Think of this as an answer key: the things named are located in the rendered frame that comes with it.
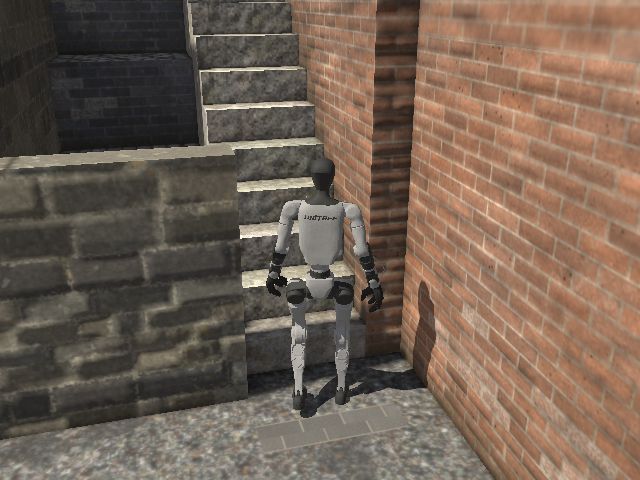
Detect stairs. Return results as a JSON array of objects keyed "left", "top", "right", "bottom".
[{"left": 183, "top": 0, "right": 366, "bottom": 375}]

